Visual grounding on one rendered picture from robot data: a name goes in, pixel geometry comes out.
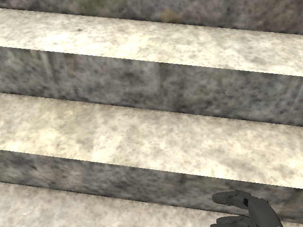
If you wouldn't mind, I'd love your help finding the robot right hand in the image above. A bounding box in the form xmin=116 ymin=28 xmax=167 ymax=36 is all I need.
xmin=210 ymin=189 xmax=283 ymax=227

